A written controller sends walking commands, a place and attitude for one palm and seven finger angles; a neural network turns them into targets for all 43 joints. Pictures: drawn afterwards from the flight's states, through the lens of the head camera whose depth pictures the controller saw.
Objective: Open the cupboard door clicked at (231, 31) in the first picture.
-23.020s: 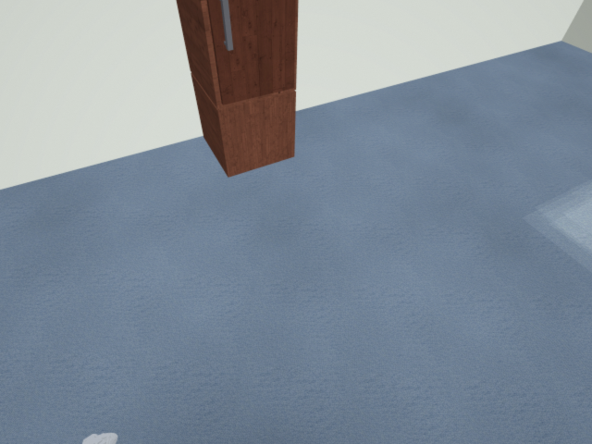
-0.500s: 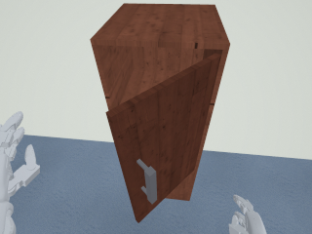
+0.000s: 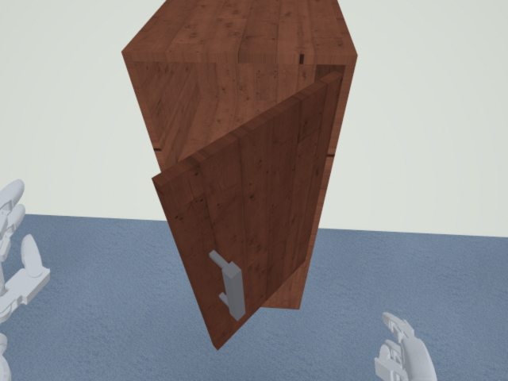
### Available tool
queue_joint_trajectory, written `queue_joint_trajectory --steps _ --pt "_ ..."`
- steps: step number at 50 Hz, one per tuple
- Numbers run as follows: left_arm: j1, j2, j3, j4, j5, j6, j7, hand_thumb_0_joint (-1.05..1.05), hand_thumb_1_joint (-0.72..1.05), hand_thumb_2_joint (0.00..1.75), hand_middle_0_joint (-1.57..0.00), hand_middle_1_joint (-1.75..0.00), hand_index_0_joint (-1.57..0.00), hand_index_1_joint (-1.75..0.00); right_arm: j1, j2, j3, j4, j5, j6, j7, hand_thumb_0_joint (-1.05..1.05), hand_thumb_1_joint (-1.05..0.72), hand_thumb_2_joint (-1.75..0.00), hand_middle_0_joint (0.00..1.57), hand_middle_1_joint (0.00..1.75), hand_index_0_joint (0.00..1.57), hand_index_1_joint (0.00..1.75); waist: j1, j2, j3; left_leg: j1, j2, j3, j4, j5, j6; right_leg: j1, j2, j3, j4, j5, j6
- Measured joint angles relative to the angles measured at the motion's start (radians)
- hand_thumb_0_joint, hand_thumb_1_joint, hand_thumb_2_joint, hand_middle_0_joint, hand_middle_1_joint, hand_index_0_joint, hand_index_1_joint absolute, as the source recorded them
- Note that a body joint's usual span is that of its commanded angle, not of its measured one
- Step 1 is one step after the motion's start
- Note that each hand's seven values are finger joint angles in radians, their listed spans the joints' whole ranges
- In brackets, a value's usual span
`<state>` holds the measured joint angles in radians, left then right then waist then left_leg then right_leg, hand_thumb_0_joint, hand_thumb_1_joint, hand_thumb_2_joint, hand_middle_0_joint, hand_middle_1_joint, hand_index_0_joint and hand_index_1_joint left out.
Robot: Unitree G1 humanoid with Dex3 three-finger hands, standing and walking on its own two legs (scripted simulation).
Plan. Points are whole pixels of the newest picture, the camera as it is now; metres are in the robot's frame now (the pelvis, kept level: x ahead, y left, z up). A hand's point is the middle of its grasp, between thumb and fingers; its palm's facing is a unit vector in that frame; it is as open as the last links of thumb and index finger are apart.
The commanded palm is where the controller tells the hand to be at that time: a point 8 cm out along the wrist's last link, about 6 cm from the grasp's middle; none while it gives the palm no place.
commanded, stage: step back with the hand held close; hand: left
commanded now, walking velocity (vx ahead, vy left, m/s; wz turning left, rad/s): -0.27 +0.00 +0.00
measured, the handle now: (227, 286) +0.28 +0.08 -0.02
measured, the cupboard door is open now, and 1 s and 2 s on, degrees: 49 49 49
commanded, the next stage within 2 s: stop stepping back and stand still in 1.10 s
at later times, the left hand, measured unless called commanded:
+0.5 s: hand out of the picture +0.12 +0.29 +0.15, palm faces +0.44 -0.75 -0.49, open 7.4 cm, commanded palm +0.06 +0.32 +0.17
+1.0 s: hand out of the picture +0.05 +0.27 +0.15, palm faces +0.40 -0.80 -0.45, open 7.4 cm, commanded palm -0.01 +0.31 +0.17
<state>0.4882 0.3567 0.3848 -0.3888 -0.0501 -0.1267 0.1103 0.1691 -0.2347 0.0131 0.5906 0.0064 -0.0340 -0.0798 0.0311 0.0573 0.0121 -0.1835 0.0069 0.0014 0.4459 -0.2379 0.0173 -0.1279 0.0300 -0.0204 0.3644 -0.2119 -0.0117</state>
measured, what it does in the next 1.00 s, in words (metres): walks backwards: right foot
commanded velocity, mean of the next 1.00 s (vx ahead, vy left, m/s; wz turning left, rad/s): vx -0.32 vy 0.00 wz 0.01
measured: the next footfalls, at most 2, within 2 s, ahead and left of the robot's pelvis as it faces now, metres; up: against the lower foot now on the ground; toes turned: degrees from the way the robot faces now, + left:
right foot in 0.96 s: -0.24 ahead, -0.09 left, +0.00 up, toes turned +5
left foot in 1.56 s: -0.28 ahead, +0.10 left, +0.00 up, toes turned +4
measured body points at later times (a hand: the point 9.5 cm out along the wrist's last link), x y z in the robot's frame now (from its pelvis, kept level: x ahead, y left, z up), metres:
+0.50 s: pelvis -0.08 +0.02 -0.02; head -0.06 +0.03 +0.43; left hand +0.09 +0.33 +0.18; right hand +0.10 -0.21 -0.09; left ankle +0.00 +0.11 -0.74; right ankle -0.01 -0.11 -0.74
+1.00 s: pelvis -0.16 +0.01 -0.02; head -0.12 +0.03 +0.43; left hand +0.02 +0.31 +0.18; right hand +0.02 -0.21 -0.10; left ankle +0.00 +0.11 -0.74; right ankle -0.25 -0.10 -0.75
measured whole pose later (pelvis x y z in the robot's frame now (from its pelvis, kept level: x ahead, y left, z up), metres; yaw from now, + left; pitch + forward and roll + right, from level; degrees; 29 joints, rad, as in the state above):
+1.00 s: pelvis -0.16 +0.01 -0.02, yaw -2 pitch +3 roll -3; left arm 0.55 0.40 0.43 -0.55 -0.05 -0.24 0.15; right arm 0.14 -0.17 0.01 0.64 -0.02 -0.10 -0.05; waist 0.04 0.01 0.02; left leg -0.54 0.05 0.02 0.48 -0.04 0.02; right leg -0.13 0.08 0.01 0.45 -0.38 -0.02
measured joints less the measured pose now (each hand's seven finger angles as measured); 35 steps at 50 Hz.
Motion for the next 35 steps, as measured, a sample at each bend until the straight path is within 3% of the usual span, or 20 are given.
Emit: queue_joint_trajectory --steps 6,13,23,29,35 --pt "0.069 0.035 -0.012 -0.065 0.002 0.000 0.000 0.02 0.89 0.90 -0.21 -0.30 -0.21 -0.31 -0.005 -0.008 -0.028 -0.029 0.008 0.045 -0.009 0.01 -0.90 -0.90 0.21 0.30 0.20 0.30 -0.021 -0.026 0.019 -0.041 -0.012 0.020 0.001 0.019 0.012 -0.058 -0.013 0.018 0.028 0.010 0.013" --pt "0.087 0.081 0.027 -0.119 0.003 -0.018 0.016 0.02 0.88 0.90 -0.21 -0.30 -0.21 -0.31 0.003 0.004 -0.034 -0.050 0.014 0.057 -0.013 0.01 -0.90 -0.90 0.21 0.30 0.20 0.30 -0.027 -0.057 0.030 -0.089 -0.020 0.031 0.035 0.033 0.025 -0.112 -0.023 0.027 0.073 0.020 0.025" --pt "0.063 0.054 0.056 -0.131 0.037 -0.061 0.029 0.02 0.88 0.90 -0.21 -0.30 -0.21 -0.31 0.029 0.023 -0.014 -0.068 0.009 0.005 -0.006 0.01 -0.90 -0.90 0.21 0.30 0.20 0.30 -0.020 -0.059 0.036 -0.182 -0.027 0.026 0.142 0.032 0.043 -0.203 -0.031 0.018 0.185 0.016 0.034" --pt "0.033 0.019 0.047 -0.141 0.043 -0.075 0.038 0.02 0.88 0.90 -0.21 -0.30 -0.21 -0.31 0.045 0.027 -0.008 -0.040 -0.002 -0.018 0.002 0.01 -0.90 -0.90 0.21 0.30 0.20 0.30 -0.013 -0.056 0.038 -0.243 -0.021 0.012 0.219 -0.045 0.037 -0.238 -0.027 0.001 0.207 0.028 0.026" --pt "0.039 0.037 0.044 -0.185 0.033 -0.100 0.055 0.02 0.88 0.90 -0.21 -0.30 -0.21 -0.31 0.048 0.021 -0.010 -0.012 -0.004 -0.020 0.002 0.01 -0.90 -0.90 0.21 0.30 0.20 0.30 -0.031 -0.070 0.042 -0.277 -0.024 0.005 0.213 -0.016 0.033 -0.267 -0.028 -0.003 0.201 0.034 0.027"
